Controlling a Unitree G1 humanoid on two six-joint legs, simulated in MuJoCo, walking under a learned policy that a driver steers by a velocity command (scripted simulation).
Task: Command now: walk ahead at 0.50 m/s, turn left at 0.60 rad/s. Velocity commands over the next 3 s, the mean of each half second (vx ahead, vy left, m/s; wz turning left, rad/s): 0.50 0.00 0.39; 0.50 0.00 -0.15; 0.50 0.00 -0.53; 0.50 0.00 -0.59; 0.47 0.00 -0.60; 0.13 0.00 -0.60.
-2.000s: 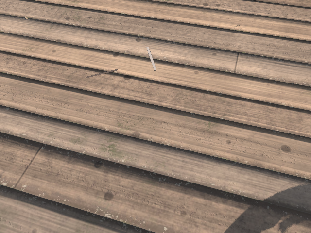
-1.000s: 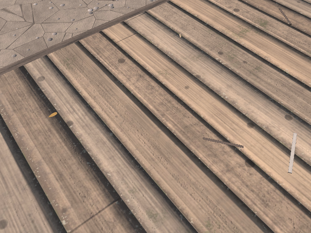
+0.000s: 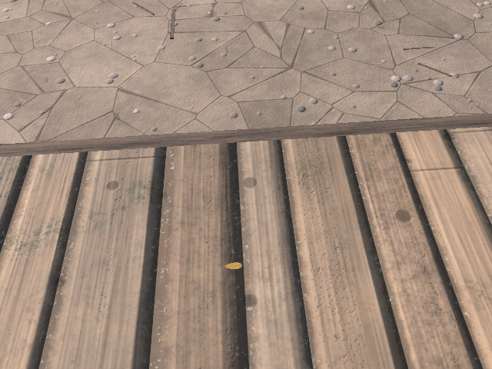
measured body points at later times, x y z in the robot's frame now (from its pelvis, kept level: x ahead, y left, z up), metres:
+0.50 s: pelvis +0.26 +0.07 +0.00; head +0.28 +0.09 +0.45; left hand +0.30 +0.35 -0.13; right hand +0.37 -0.18 -0.12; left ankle +0.25 +0.12 -0.74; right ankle +0.31 -0.08 -0.67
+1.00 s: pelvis +0.55 +0.07 -0.01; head +0.58 +0.06 +0.44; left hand +0.60 +0.35 -0.13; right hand +0.65 -0.18 -0.14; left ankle +0.48 +0.20 -0.66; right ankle +0.59 +0.02 -0.74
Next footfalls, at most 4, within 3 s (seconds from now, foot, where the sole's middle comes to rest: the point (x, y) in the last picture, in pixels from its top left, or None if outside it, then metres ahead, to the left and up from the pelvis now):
0.28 left None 0.29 0.13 -0.78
0.84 right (263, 315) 0.63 0.02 -0.78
1.34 left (207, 232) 0.92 0.20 -0.78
1.86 right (297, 189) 1.09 -0.10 -0.78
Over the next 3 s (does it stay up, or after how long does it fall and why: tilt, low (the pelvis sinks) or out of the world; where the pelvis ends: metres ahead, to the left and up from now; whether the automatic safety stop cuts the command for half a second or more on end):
stays up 1.36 -0.24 -0.02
